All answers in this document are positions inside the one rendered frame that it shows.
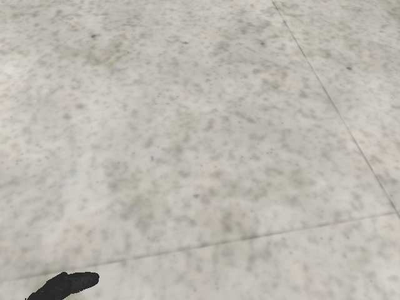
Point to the left robot hand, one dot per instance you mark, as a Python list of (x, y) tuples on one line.
[(62, 285)]

